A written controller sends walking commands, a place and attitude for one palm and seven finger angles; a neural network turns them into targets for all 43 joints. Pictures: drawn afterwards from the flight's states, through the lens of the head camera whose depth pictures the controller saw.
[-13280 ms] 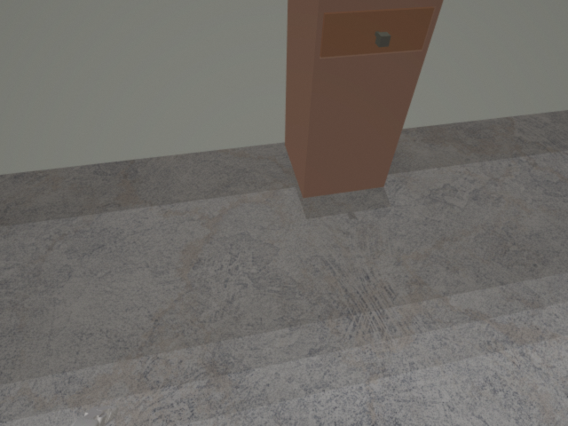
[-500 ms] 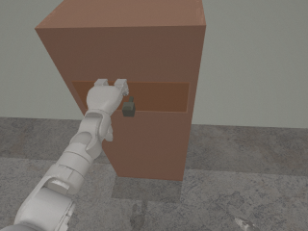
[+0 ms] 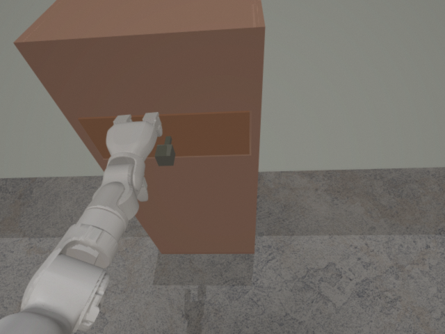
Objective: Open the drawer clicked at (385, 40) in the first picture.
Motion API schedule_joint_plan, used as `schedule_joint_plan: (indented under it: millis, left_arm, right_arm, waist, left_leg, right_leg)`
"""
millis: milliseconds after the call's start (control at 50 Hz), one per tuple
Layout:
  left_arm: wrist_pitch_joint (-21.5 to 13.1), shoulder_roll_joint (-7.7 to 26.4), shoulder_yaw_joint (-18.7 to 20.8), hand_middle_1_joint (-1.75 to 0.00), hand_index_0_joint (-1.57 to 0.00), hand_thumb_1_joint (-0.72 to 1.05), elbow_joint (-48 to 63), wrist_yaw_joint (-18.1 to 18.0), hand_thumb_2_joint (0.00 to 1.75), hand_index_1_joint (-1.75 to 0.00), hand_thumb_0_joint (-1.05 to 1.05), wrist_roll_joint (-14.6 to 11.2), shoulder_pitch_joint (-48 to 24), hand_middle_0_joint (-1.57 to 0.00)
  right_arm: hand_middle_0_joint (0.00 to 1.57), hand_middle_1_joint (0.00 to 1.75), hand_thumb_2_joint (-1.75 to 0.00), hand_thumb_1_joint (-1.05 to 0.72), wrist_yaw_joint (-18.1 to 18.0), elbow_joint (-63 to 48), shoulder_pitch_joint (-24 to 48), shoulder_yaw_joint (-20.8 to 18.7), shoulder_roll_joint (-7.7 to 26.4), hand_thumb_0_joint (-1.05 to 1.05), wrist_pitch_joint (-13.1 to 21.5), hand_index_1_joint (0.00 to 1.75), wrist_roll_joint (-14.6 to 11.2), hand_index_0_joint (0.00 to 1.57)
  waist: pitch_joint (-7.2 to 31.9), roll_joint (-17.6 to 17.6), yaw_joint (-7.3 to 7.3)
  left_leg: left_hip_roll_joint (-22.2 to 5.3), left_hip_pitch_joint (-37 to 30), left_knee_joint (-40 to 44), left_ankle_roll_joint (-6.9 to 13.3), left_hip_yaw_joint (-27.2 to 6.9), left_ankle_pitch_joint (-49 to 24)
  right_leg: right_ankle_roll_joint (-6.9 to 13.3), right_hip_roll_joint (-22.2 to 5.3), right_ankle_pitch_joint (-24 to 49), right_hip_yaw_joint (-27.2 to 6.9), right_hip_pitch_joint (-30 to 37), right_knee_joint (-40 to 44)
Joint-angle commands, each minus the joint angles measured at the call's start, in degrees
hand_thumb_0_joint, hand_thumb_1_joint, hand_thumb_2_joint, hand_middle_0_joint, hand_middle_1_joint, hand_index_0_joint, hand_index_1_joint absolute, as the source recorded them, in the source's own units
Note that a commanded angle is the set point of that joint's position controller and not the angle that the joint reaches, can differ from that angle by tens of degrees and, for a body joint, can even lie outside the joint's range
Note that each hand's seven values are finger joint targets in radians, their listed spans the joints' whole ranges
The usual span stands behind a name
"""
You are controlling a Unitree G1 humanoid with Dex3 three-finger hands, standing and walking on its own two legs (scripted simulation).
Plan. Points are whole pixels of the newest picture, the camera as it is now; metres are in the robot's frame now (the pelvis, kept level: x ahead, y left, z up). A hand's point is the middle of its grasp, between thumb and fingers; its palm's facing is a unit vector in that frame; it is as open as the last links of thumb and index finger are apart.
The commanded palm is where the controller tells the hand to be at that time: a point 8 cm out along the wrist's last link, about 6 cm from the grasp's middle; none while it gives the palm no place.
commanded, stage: move the hooked fingers above the handle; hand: left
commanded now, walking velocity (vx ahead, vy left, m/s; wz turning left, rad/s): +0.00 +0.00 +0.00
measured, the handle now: (166, 149) +0.51 +0.15 +0.01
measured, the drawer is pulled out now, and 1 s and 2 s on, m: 0.00 0.00 0.00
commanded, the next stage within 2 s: none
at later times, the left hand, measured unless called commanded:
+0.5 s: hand (146, 158) +0.44 +0.17 +0.06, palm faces -0.19 +0.01 -0.98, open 13.8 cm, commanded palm +0.42 +0.16 +0.13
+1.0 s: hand (158, 145) +0.46 +0.15 +0.08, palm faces -0.08 +0.01 -1.00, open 13.7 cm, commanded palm +0.42 +0.16 +0.12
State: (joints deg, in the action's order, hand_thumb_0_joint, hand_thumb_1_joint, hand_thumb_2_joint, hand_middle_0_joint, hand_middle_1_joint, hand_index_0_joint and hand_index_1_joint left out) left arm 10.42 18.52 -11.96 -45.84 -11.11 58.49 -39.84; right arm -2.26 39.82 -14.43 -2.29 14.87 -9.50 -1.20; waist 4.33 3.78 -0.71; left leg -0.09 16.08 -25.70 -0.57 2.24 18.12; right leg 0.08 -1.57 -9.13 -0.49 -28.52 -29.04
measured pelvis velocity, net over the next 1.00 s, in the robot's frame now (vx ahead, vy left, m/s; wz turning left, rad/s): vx -0.01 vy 0.01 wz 0.00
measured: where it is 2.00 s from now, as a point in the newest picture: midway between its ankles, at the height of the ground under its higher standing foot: outside the picture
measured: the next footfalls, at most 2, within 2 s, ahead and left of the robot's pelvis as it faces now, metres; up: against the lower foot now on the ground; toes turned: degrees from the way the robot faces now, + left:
none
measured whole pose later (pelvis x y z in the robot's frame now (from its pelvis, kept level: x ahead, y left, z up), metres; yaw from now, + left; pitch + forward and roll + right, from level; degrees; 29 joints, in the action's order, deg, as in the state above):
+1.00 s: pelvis -0.01 +0.01 +0.00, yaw +0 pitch +9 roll +2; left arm 12.1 14.9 -13.5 -56.2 -7.8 58.9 -50.5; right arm -3.5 37.9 -11.9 0.4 13.7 -11.5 -1.5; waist 5.8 2.7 -2.8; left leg 0.7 18.8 -28.8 0.1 2.6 19.2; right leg -0.6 -2.3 -9.6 -1.1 -31.0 -31.3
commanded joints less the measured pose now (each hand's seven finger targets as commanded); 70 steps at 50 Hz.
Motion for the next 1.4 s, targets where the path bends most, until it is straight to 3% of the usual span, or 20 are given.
schedule_joint_plan:
  millis: [0,120,200,240,340,400,440,500,560,620,700,780,800,860,920,1000,1100,1220,1300,1380]
  left_arm:
    - [-7.06,1.27,-5.11,-1.20,-0.30,-0.50,20.79,2.35,0.30,-1.20,0.00,-1.18,-30.45,-0.30]
    - [-13.02,9.56,3.68,-1.20,-0.30,-0.50,16.10,-5.38,0.30,-1.20,0.00,1.29,-35.39,-0.30]
    - [-6.44,16.05,10.22,-1.20,-0.30,-0.50,4.69,-12.08,0.30,-1.20,0.00,2.56,-31.43,-0.30]
    - [-1.44,14.09,7.02,-1.20,-0.30,-0.50,0.86,-12.69,0.30,-1.20,0.00,3.52,-32.04,-0.30]
    - [6.06,11.29,3.65,-1.20,-0.30,-0.50,-7.35,-4.42,0.30,-1.20,0.00,1.29,-31.08,-0.30]
    - [0.97,0.82,-4.70,-1.20,-0.30,-0.50,-0.22,4.41,0.30,-1.20,0.00,-2.44,-30.96,-0.30]
    - [-6.01,-0.97,-6.37,-1.20,-0.30,-0.50,7.82,7.81,0.30,-1.20,0.00,-3.66,-32.40,-0.30]
    - [-16.75,6.22,-0.89,-1.20,-0.30,-0.50,20.59,6.13,0.30,-1.20,0.00,-2.93,-36.94,-0.30]
    - [-20.99,10.71,5.18,-1.20,-0.30,-0.50,22.21,-2.94,0.30,-1.20,0.00,0.13,-38.43,-0.30]
    - [-15.82,5.96,3.73,-1.20,-0.30,-0.50,12.35,-10.12,0.30,-1.20,0.00,0.43,-35.99,-0.30]
    - [-3.56,10.19,6.52,-1.20,-0.30,-0.50,-2.31,-13.50,0.30,-1.20,0.00,3.16,-33.19,-0.30]
    - [4.63,5.01,0.22,-1.20,-0.30,-0.50,-4.42,-7.27,0.30,-1.20,0.00,2.32,-33.93,-0.30]
    - [5.17,7.64,2.74,-1.20,-0.30,-0.50,-5.54,-5.33,0.30,-1.20,0.00,1.44,-31.75,-0.30]
    - [6.12,7.39,1.21,-1.20,-0.30,-0.50,-7.72,-0.40,0.30,-1.20,0.00,0.73,-30.58,-0.30]
    - [2.73,5.35,-0.31,-1.20,-0.30,-0.50,-6.26,3.20,0.30,-1.20,0.00,1.11,-26.71,-0.30]
    - [-7.58,11.18,4.97,-1.20,-0.30,-0.50,3.91,4.30,0.30,-1.20,0.00,0.46,-25.57,-0.30]
    - [-17.14,18.97,11.55,-1.20,-0.30,-0.50,20.00,-5.99,0.30,-1.20,0.00,3.65,-33.51,-0.30]
    - [-9.21,11.99,5.96,-1.20,-0.30,-0.50,11.28,-14.14,0.30,-1.20,0.00,3.25,-38.66,-0.30]
    - [-1.62,1.33,-3.30,-1.20,-0.30,-0.50,1.50,-8.35,0.30,-1.20,0.00,0.00,-38.35,-0.30]
    - [-1.56,0.52,-4.39,-1.20,-0.30,-0.50,-1.00,0.97,0.30,-1.20,0.00,-2.09,-34.44,-0.30]
  right_arm:
    - [0.20,0.30,-0.90,-0.90,-1.48,-8.57,3.42,-2.74,6.16,0.00,3.28,0.30,0.37,0.20]
    - [0.20,0.30,-0.90,-0.90,-2.07,-5.42,1.30,-2.03,5.24,0.00,4.83,0.30,0.90,0.20]
    - [0.20,0.30,-0.90,-0.90,-1.82,-4.28,4.05,-0.42,5.21,0.00,4.48,0.30,0.72,0.20]
    - [0.20,0.30,-0.90,-0.90,-1.65,-4.24,5.14,0.21,5.15,0.00,4.18,0.30,0.30,0.20]
    - [0.20,0.30,-0.90,-0.90,-2.08,-5.73,4.34,-0.20,7.01,0.00,1.98,0.30,-0.40,0.20]
    - [0.20,0.30,-0.90,-0.90,-2.79,-8.33,3.63,-1.35,7.56,0.00,2.02,0.30,-0.34,0.20]
    - [0.20,0.30,-0.90,-0.90,-3.18,-8.42,2.31,-1.84,7.64,0.00,3.01,0.30,0.54,0.20]
    - [0.20,0.30,-0.90,-0.90,-3.76,-8.44,-0.06,-2.47,6.48,0.00,4.57,0.30,1.58,0.20]
    - [0.20,0.30,-0.90,-0.90,-2.90,-6.09,-3.27,-3.04,5.10,0.00,5.41,0.30,1.83,0.20]
    - [0.20,0.30,-0.90,-0.90,-0.98,-3.45,-3.63,-3.14,5.03,0.00,5.81,0.30,1.51,0.20]
    - [0.20,0.30,-0.90,-0.90,0.83,-1.79,-0.80,-2.01,6.88,0.00,4.18,0.30,1.13,0.20]
    - [0.20,0.30,-0.90,-0.90,1.10,-4.02,0.63,-1.98,7.29,0.00,1.95,0.30,0.31,0.20]
    - [0.20,0.30,-0.90,-0.90,0.62,-4.44,0.89,-2.03,7.59,0.00,1.07,0.30,0.23,0.20]
    - [0.20,0.30,-0.90,-0.90,-1.21,-5.69,2.57,-0.89,7.70,0.00,-0.66,0.30,-0.12,0.20]
    - [0.20,0.30,-0.90,-0.90,-2.02,-7.42,2.53,-0.59,7.63,0.00,-0.77,0.30,-0.13,0.20]
    - [0.20,0.30,-0.90,-0.90,-3.10,-10.75,2.20,-0.74,6.96,0.00,0.91,0.30,0.61,0.20]
    - [0.20,0.30,-0.90,-0.90,-2.84,-10.71,1.11,-2.17,5.28,0.00,4.15,0.30,1.47,0.20]
    - [0.20,0.30,-0.90,-0.90,-0.76,-4.78,-0.35,-2.97,5.53,0.00,5.53,0.30,1.18,0.20]
    - [0.20,0.30,-0.90,-0.90,-0.35,-2.97,-0.03,-3.03,6.64,0.00,4.15,0.30,0.18,0.20]
    - [0.20,0.30,-0.90,-0.90,-1.05,-3.78,0.04,-2.60,8.23,0.00,2.41,0.30,0.58,0.20]
  waist:
    - [20.38,-6.22,-3.13]
    - [17.70,-6.64,-1.62]
    - [15.63,-7.91,1.14]
    - [15.75,-6.33,0.92]
    - [21.25,-10.59,-1.06]
    - [21.43,-13.33,-4.35]
    - [21.68,-11.58,-5.05]
    - [26.08,-6.12,-3.22]
    - [26.89,-1.61,-1.75]
    - [20.29,-5.16,-2.63]
    - [16.75,-5.77,-1.38]
    - [22.32,-6.27,-1.83]
    - [22.73,-8.66,-1.48]
    - [16.76,-13.42,-2.46]
    - [13.47,-12.48,-1.85]
    - [17.85,-11.52,0.04]
    - [24.11,-2.65,1.16]
    - [23.57,-1.97,-3.00]
    - [21.62,-5.03,-5.50]
    - [19.65,-10.18,-5.36]
  left_leg:
    - [2.25,0.44,1.03,2.86,1.33,-14.32]
    - [2.83,3.60,1.01,1.52,-0.24,-12.09]
    - [2.81,9.63,2.99,0.53,1.13,-9.19]
    - [2.51,10.28,3.44,0.25,2.21,-8.92]
    - [2.21,8.88,3.16,1.52,3.20,-10.61]
    - [1.97,6.29,1.54,2.68,2.42,-10.53]
    - [2.24,4.04,-0.15,3.25,1.41,-11.25]
    - [2.84,1.71,-2.12,3.10,0.02,-14.73]
    - [2.83,1.58,-3.56,1.50,-0.97,-20.99]
    - [2.42,4.92,-2.79,0.42,-0.90,-19.68]
    - [2.09,9.74,-0.04,0.06,0.65,-15.30]
    - [1.78,7.49,0.41,0.88,1.92,-16.98]
    - [1.83,7.64,0.39,1.27,2.10,-17.22]
    - [1.85,9.90,1.56,1.88,2.19,-12.36]
    - [1.59,9.67,1.62,2.05,2.11,-9.82]
    - [1.85,9.52,0.06,2.47,1.89,-8.75]
    - [2.45,7.41,-1.78,2.15,0.88,-13.39]
    - [2.38,5.02,-2.03,1.01,0.80,-13.97]
    - [2.11,3.58,-0.62,1.31,0.80,-12.79]
    - [2.09,4.98,-0.39,2.00,0.11,-12.42]
  right_leg:
    - [1.48,0.83,11.05,1.00,20.79,0.90]
    - [1.84,1.11,6.61,1.35,18.29,0.16]
    - [1.63,0.97,2.67,0.62,20.36,0.83]
    - [1.60,0.81,2.81,0.43,20.26,1.07]
    - [1.03,0.47,8.41,0.62,24.66,0.77]
    - [0.55,0.21,10.41,0.84,23.22,0.94]
    - [0.71,0.36,11.52,0.76,20.78,0.04]
    - [1.41,0.49,13.82,0.29,20.83,-2.31]
    - [2.17,1.36,15.39,1.12,17.92,-4.07]
    - [2.10,1.93,12.26,2.65,14.04,-3.37]
    - [2.29,1.95,8.01,2.72,14.02,-2.31]
    - [2.18,1.57,12.06,2.43,18.78,-2.27]
    - [2.04,1.53,13.04,2.30,20.89,-1.97]
    - [1.37,1.10,9.82,2.30,19.99,-0.82]
    - [1.79,1.00,6.59,2.11,17.64,-0.33]
    - [1.69,0.38,6.42,0.37,20.94,-1.10]
    - [2.05,0.81,9.78,-0.40,21.32,-3.23]
    - [1.68,1.78,8.29,1.40,15.87,-2.16]
    - [1.54,1.74,7.44,2.20,14.55,-0.20]
    - [1.40,1.41,8.84,2.64,15.91,-0.50]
